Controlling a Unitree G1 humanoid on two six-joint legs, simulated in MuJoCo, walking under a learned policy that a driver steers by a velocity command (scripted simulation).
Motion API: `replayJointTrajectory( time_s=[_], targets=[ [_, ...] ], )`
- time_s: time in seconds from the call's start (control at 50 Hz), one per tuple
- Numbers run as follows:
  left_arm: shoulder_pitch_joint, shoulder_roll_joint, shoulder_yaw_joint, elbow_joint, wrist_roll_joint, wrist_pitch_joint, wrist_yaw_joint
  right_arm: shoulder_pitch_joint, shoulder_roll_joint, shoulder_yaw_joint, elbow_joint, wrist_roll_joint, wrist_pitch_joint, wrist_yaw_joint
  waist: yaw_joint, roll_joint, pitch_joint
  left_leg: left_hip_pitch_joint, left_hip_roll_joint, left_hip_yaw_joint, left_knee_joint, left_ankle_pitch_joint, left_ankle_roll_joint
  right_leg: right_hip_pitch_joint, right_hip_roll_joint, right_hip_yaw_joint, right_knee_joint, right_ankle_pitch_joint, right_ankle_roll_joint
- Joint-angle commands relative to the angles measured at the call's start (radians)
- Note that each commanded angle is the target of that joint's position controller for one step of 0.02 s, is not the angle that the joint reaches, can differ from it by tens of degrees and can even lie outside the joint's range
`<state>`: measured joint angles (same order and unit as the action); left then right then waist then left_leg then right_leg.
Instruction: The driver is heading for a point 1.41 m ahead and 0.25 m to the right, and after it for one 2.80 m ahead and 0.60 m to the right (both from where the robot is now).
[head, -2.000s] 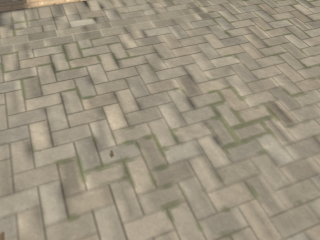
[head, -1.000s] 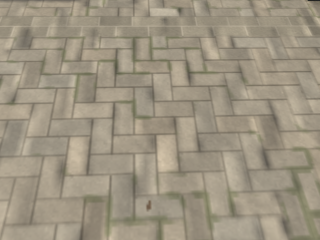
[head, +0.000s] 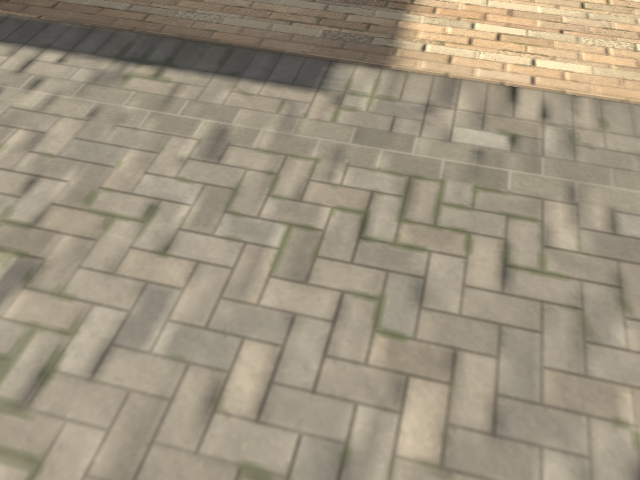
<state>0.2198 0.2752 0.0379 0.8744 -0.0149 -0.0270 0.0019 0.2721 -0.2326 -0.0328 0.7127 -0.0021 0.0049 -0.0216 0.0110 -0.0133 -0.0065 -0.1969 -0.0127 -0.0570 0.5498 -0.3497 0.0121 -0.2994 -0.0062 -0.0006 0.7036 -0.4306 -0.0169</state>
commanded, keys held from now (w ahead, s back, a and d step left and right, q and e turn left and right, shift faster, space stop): w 0.60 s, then w+e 0.40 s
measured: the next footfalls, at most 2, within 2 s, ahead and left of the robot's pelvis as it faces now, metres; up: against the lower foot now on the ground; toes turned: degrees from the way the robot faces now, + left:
left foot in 0.60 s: +0.43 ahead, +0.11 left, +0.00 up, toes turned +2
right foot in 1.16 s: +0.70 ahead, -0.16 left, +0.00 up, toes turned -17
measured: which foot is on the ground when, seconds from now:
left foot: down 0.00-0.12, up 0.14-0.58, down 0.60-1.00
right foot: down 0.00-0.60, up 0.62-1.00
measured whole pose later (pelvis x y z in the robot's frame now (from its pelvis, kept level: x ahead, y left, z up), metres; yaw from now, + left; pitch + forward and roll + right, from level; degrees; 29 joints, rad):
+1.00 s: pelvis +0.46 +0.01 +0.01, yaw -9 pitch +0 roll +3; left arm 0.16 0.28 0.05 0.77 -0.02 -0.04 -0.02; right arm 0.31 -0.27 -0.06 0.86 -0.01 -0.10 0.01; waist -0.06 -0.04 0.03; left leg 0.04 -0.06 0.21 0.20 -0.25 0.04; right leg -0.70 -0.12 0.06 0.77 0.06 -0.01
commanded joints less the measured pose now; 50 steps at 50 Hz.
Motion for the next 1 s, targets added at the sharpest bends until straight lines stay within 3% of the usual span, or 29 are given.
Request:
replayJointTrajectory(
  time_s=[0.02, 0.04, 0.08, 0.1, 0.12, 0.14, 0.16, 0.18, 0.22, 0.26, 0.32, 0.4, 0.46, 0.52, 0.56, 0.58, 0.6, 0.62, 0.64, 0.66, 0.68, 0.7, 0.72, 0.74, 0.78, 0.82, 0.86, 0.92, 1.0],
  targets=[
    [-0.107, 0.087, 0.026, -0.104, -0.022, -0.051, -0.015, 0.034, -0.198, -0.054, -0.039, 0.012, -0.033, -0.009, -0.034, 0.229, 0.155, -0.014, 0.305, -0.440, -0.367, -0.351, 0.212, -0.250, -0.037, 0.017, 0.097, -0.110, -0.060],
    [-0.088, 0.081, 0.024, -0.096, -0.023, -0.061, -0.025, 0.006, -0.195, -0.053, -0.045, 0.021, -0.035, -0.006, -0.016, 0.201, 0.140, -0.016, 0.284, -0.388, -0.354, -0.289, 0.194, -0.196, -0.040, 0.007, 0.018, -0.088, -0.076],
    [0.040, 0.075, 0.030, -0.028, -0.013, -0.072, -0.037, -0.072, -0.191, -0.051, -0.061, 0.031, -0.030, -0.001, 0.059, 0.154, 0.070, -0.136, 0.189, -0.233, -0.288, -0.154, 0.140, 0.121, 0.015, -0.063, -0.188, 0.183, -0.070],
    [0.118, 0.086, 0.039, 0.011, -0.002, -0.070, -0.038, -0.072, -0.164, -0.045, -0.063, 0.021, -0.030, 0.000, 0.086, 0.125, 0.036, -0.193, 0.143, -0.172, -0.206, -0.107, 0.115, 0.252, 0.035, -0.062, -0.196, 0.226, -0.049],
    [0.219, 0.121, 0.049, 0.034, 0.001, -0.070, -0.035, -0.090, -0.104, -0.027, -0.076, 0.011, -0.035, 0.003, 0.117, 0.011, 0.011, -0.284, 0.072, -0.082, 0.001, -0.068, 0.065, 0.360, -0.071, 0.097, -0.274, 0.139, -0.072],
    [0.294, 0.247, 0.072, 0.030, 0.003, -0.074, -0.035, -0.090, -0.062, -0.017, -0.124, 0.014, -0.049, -0.002, 0.119, -0.268, -0.002, -0.484, -0.046, 0.040, 0.333, -0.145, -0.007, 0.450, -0.304, 0.531, -0.461, -0.045, -0.200],
    [0.268, 0.230, 0.063, 0.016, 0.018, -0.082, -0.039, -0.081, -0.125, -0.036, -0.130, 0.042, -0.066, -0.008, 0.103, -0.245, 0.032, -0.589, -0.026, -0.046, 0.523, -0.249, -0.003, 0.401, -0.400, 0.745, -0.545, -0.186, -0.294],
    [0.197, 0.177, 0.047, -0.006, 0.013, -0.087, -0.033, -0.069, -0.152, -0.044, -0.117, 0.056, -0.078, -0.003, 0.069, -0.156, 0.105, -0.659, 0.035, -0.076, 0.594, -0.157, 0.020, 0.377, -0.383, 0.671, -0.541, -0.233, -0.277],
    [0.135, 0.146, 0.035, -0.029, 0.013, -0.085, -0.026, -0.077, -0.144, -0.046, -0.090, 0.032, -0.091, 0.009, 0.045, -0.079, 0.115, -0.668, 0.094, -0.040, 0.568, 0.025, 0.042, 0.356, -0.300, 0.479, -0.543, -0.079, -0.208],
    [0.144, 0.114, 0.021, -0.029, 0.017, -0.078, -0.023, -0.088, -0.130, -0.049, -0.083, 0.017, -0.091, 0.023, 0.041, -0.082, 0.088, -0.604, 0.116, -0.011, 0.509, 0.137, 0.034, 0.337, -0.232, 0.327, -0.556, 0.145, -0.169],
    [0.191, 0.121, 0.017, -0.015, 0.012, -0.070, -0.016, -0.134, -0.097, -0.040, -0.099, 0.014, -0.085, 0.034, 0.052, -0.067, 0.071, -0.596, 0.109, 0.039, 0.402, 0.227, -0.002, 0.344, -0.200, 0.200, -0.560, 0.418, -0.172],
    [0.220, 0.145, 0.016, -0.006, 0.011, -0.056, 0.001, -0.274, -0.059, -0.019, -0.145, 0.022, -0.093, 0.049, 0.087, -0.067, 0.105, -0.505, 0.082, 0.079, 0.146, 0.383, -0.024, 0.274, -0.171, 0.104, -0.586, 0.471, -0.159],
    [0.258, 0.154, 0.018, 0.008, 0.004, -0.050, 0.003, -0.350, -0.065, -0.016, -0.168, 0.029, -0.101, 0.066, 0.102, -0.064, 0.142, -0.461, 0.061, 0.090, 0.042, 0.427, -0.015, 0.277, -0.200, 0.095, -0.593, 0.455, -0.168],
    [0.265, 0.163, 0.025, 0.020, -0.005, -0.041, 0.004, -0.381, -0.088, -0.020, -0.187, 0.032, -0.110, 0.080, 0.076, -0.071, 0.146, -0.451, 0.049, 0.080, -0.019, 0.371, 0.028, 0.368, -0.245, 0.092, -0.541, 0.576, -0.155],
    [0.249, 0.190, 0.036, 0.015, -0.002, -0.035, 0.008, -0.315, -0.129, -0.036, -0.173, 0.026, -0.110, 0.079, 0.018, -0.101, 0.073, -0.325, 0.005, 0.104, -0.031, 0.306, 0.066, 0.417, -0.249, 0.076, -0.427, 0.894, -0.135],
    [0.234, 0.201, 0.041, 0.011, 0.001, -0.028, 0.009, -0.205, -0.162, -0.053, -0.144, 0.024, -0.107, 0.071, -0.049, -0.112, -0.008, -0.174, -0.026, 0.128, -0.039, 0.297, 0.095, 0.414, -0.231, 0.052, -0.291, 1.075, -0.121],
    [0.221, 0.190, 0.036, 0.002, 0.008, -0.023, 0.012, -0.032, -0.201, -0.073, -0.095, 0.024, -0.101, 0.057, -0.134, -0.103, -0.119, 0.082, -0.015, 0.118, -0.038, 0.328, 0.128, 0.314, -0.190, 0.025, -0.088, 1.095, -0.092],
    [0.234, 0.133, 0.016, -0.031, 0.034, -0.026, 0.014, 0.155, -0.273, -0.090, -0.058, 0.008, -0.092, 0.039, -0.182, 0.040, -0.285, 0.434, 0.213, -0.143, 0.008, 0.302, 0.190, 0.052, -0.123, 0.011, 0.247, 0.702, -0.067],
    [0.386, -0.008, -0.022, -0.029, 0.012, -0.045, 0.002, 0.154, -0.295, -0.086, -0.044, -0.002, -0.096, 0.052, -0.080, 0.310, -0.442, 0.682, 0.432, -0.646, -0.148, 0.011, 0.333, -0.278, 0.065, 0.094, 0.554, -0.131, -0.024],
    [0.270, 0.134, 0.013, -0.030, -0.023, -0.062, -0.004, 0.126, -0.189, -0.064, -0.049, 0.003, -0.097, 0.048, -0.129, 0.188, -0.324, 0.568, 0.398, -0.647, -0.246, -0.107, 0.275, -0.376, 0.016, 0.178, 0.639, -0.116, -0.033],
    [0.160, 0.170, 0.029, -0.070, -0.045, -0.068, -0.005, 0.053, -0.163, -0.053, -0.044, 0.008, -0.098, 0.043, -0.112, 0.137, -0.152, 0.408, 0.368, -0.467, -0.273, -0.051, 0.230, -0.415, -0.029, 0.142, 0.624, -0.018, -0.039],
    [0.117, 0.149, 0.026, -0.079, -0.038, -0.070, 0.002, -0.006, -0.151, -0.049, -0.039, 0.006, -0.103, 0.044, -0.075, 0.049, -0.075, 0.261, 0.331, -0.349, -0.303, 0.085, 0.211, -0.377, -0.075, 0.120, 0.581, 0.069, -0.033],
    [0.113, 0.134, 0.031, -0.076, -0.023, -0.063, 0.005, -0.047, -0.128, -0.045, -0.034, -0.003, -0.110, 0.048, -0.040, 0.046, -0.032, 0.160, 0.291, -0.252, -0.334, 0.174, 0.199, -0.337, -0.103, 0.120, 0.534, 0.123, -0.025],
    [0.152, 0.115, 0.033, -0.065, -0.021, -0.048, 0.005, -0.070, -0.114, -0.044, -0.025, -0.012, -0.120, 0.049, -0.005, 0.084, -0.031, 0.095, 0.267, -0.182, -0.367, 0.211, 0.190, -0.270, -0.129, 0.130, 0.513, 0.160, -0.019],
    [0.179, 0.080, 0.032, -0.055, -0.023, -0.022, 0.007, -0.085, -0.100, -0.046, -0.001, -0.008, -0.137, 0.052, 0.018, 0.085, -0.006, 0.024, 0.251, -0.092, -0.417, 0.259, 0.199, -0.244, -0.140, 0.123, 0.489, 0.176, -0.004],
    [0.134, 0.071, 0.034, -0.079, -0.016, -0.005, 0.012, -0.086, -0.121, -0.053, 0.025, -0.009, -0.147, 0.049, 0.022, 0.076, 0.043, -0.011, 0.252, -0.020, -0.448, 0.305, 0.199, -0.303, -0.146, 0.133, 0.445, 0.226, 0.010],
    [0.077, 0.073, 0.035, -0.105, -0.011, -0.006, 0.011, -0.068, -0.137, -0.058, 0.047, -0.014, -0.146, 0.041, 0.009, 0.063, 0.067, 0.013, 0.245, 0.040, -0.458, 0.345, 0.196, -0.371, -0.142, 0.148, 0.358, 0.325, 0.020],
    [-0.005, 0.062, 0.029, -0.132, -0.008, -0.023, -0.009, -0.059, -0.160, -0.060, 0.061, -0.013, -0.136, 0.029, -0.018, 0.049, 0.077, 0.052, 0.215, 0.143, -0.457, 0.407, 0.170, -0.366, -0.126, 0.102, 0.160, 0.490, 0.018],
    [-0.158, 0.035, 0.012, -0.203, -0.006, -0.030, -0.038, 0.021, -0.197, -0.068, 0.096, 0.001, -0.112, 0.018, -0.087, 0.022, 0.112, 0.179, 0.255, 0.200, -0.432, 0.452, 0.160, -0.404, -0.113, 0.021, -0.008, 0.521, -0.002]
  ],
)
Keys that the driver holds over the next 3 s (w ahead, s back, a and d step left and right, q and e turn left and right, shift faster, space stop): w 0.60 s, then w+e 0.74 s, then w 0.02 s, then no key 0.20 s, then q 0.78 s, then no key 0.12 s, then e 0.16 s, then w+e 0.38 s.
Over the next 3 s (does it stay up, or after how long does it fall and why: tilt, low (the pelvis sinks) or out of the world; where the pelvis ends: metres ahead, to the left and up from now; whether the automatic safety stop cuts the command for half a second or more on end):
stays up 0.92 -0.16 0.00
